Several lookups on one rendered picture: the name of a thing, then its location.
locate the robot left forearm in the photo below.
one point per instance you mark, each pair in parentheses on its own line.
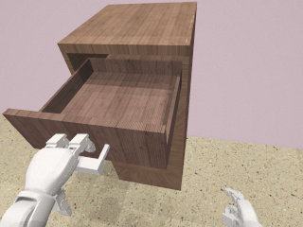
(30,209)

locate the right robot hand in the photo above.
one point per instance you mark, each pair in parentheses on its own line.
(236,216)

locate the drawer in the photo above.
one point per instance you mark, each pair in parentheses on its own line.
(129,104)

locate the left robot hand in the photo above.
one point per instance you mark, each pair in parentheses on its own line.
(52,166)

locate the handle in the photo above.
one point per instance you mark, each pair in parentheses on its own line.
(93,165)

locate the cabinet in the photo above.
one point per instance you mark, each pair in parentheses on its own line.
(143,31)

